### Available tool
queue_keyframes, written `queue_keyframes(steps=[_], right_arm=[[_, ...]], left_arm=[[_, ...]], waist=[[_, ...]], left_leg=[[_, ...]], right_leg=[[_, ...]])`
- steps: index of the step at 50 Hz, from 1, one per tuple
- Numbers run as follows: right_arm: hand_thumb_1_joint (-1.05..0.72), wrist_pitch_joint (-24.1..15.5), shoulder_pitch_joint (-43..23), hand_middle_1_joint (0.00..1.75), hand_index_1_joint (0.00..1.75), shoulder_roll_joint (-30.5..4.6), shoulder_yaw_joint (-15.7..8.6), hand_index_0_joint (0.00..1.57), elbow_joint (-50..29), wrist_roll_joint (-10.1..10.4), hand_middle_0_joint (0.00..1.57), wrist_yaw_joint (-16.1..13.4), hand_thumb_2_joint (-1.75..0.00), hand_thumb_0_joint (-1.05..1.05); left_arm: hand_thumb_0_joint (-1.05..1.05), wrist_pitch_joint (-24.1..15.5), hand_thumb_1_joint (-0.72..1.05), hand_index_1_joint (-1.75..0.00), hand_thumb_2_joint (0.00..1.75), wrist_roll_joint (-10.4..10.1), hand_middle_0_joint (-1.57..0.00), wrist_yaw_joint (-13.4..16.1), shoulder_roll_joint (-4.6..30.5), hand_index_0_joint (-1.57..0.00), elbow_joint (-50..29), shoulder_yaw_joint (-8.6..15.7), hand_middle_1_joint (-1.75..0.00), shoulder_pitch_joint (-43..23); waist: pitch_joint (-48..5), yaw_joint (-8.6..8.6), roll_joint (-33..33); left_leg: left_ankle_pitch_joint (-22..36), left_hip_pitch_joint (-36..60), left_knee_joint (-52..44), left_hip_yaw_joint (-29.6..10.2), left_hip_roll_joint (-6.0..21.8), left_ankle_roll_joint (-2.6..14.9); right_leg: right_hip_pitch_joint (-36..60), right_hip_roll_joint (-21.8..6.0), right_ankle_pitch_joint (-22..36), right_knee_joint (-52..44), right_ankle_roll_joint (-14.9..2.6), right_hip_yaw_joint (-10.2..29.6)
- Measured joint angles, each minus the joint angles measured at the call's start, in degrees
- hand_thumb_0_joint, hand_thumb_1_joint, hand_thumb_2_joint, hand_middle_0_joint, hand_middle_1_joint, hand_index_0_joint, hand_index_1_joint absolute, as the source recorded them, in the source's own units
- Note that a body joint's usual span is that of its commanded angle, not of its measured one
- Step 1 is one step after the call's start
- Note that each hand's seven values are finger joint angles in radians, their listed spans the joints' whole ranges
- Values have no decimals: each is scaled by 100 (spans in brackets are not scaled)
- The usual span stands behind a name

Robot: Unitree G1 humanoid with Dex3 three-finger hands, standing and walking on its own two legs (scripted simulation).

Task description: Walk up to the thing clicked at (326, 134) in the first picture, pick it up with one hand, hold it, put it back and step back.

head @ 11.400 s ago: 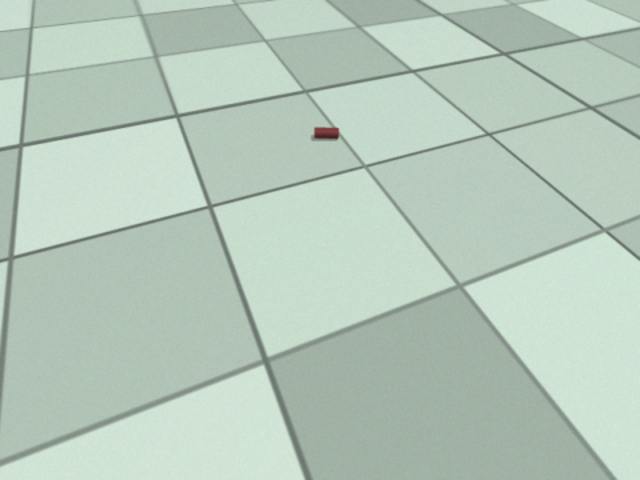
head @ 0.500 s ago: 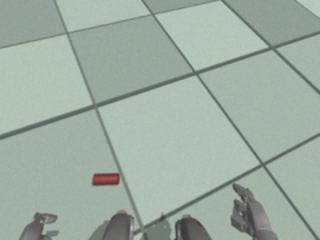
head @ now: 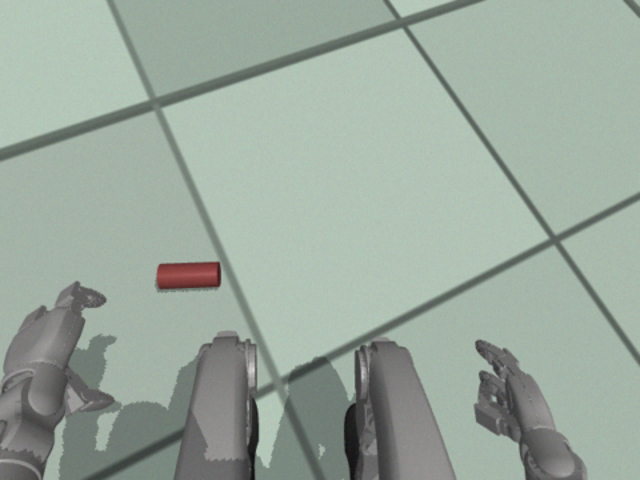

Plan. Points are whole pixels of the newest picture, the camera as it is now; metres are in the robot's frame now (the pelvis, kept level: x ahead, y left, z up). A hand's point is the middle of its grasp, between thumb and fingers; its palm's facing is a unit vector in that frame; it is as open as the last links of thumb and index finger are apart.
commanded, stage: rise first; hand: left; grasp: from above
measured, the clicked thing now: (190, 275) +0.46 +0.27 -0.48
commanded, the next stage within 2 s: none
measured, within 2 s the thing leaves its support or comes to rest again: neither
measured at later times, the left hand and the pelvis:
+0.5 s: hand (120, 310) +0.35 +0.32 -0.27, palm faces -0.48 -0.18 -0.86, open 14.3 cm; pelvis -0.04 +0.01 -0.12, yaw -4 degrees
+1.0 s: hand (136, 289) +0.40 +0.32 -0.32, palm faces -0.47 -0.04 -0.88, open 14.1 cm; pelvis -0.03 +0.01 -0.16, yaw -6 degrees
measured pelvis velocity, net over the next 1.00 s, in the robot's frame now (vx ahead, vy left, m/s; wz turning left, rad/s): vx -0.03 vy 0.01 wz -0.10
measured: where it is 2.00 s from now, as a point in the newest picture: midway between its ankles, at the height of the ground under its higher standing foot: (302, 472)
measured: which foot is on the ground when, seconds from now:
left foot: down 0.00-1.00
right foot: down 0.00-1.00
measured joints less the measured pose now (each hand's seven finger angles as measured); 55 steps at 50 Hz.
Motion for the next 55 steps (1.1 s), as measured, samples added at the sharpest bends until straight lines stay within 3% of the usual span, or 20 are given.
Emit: queue_keyframes(steps=[7, 13, 21, 32, 41, 55], right_arm=[[-91, 165, 19, 30, 30, 84, 3, 20, 349, -79, 20, 56, -90, 1], [-91, 322, 221, 30, 30, 196, 57, 20, 567, -153, 20, 103, -90, 1], [-90, 511, 449, 30, 30, 186, 124, 20, 715, -245, 20, 198, -90, 1], [-90, 794, 350, 30, 30, 176, 222, 20, 788, -457, 20, 330, -90, 1], [-90, 820, 189, 30, 30, 249, 307, 20, 797, -603, 20, 395, -90, 0], [-90, 937, 110, 30, 30, 223, 428, 20, 790, -801, 20, 490, -90, 0]], left_arm=[[0, -224, -58, -104, 103, 732, -10, 207, 287, -8, 786, 23, -101, -1201], [0, -470, -58, -103, 105, 1266, -10, 264, 637, -7, 1446, 67, -100, -1901], [0, -859, -57, -101, 105, 1966, -10, 413, 1007, -7, 2083, 57, -98, -2378], [0, -1047, -56, -99, 105, 2867, -10, 1095, 1274, -7, 2796, 38, -96, -2974], [0, -968, -54, -99, 102, 3214, -9, 1314, 1419, -8, 3195, -45, -97, -3378], [0, -1212, -52, -100, 99, 3364, -9, 1413, 1680, -10, 3448, 220, -100, -3540]], waist=[[194, 29, 10], [281, -72, -7], [369, -262, -41], [450, -455, -166], [534, -543, -202], [749, -638, -253]], left_leg=[[72, -1087, 897, -126, 45, -17], [144, -1671, 1436, -235, 49, -2], [168, -2155, 1954, -335, 25, 61], [191, -2664, 2484, -409, -29, 119], [150, -2907, 2722, -447, -33, 106], [-12, -3052, 3055, -584, 20, 23]], right_leg=[[-1076, 81, 79, 878, -8, -69], [-1618, 120, 162, 1365, 13, -140], [-1998, 137, 189, 1781, 85, -202], [-2402, 132, 167, 2250, 150, -241], [-2639, 149, 124, 2484, 162, -257], [-2831, 236, 42, 2780, 124, -348]])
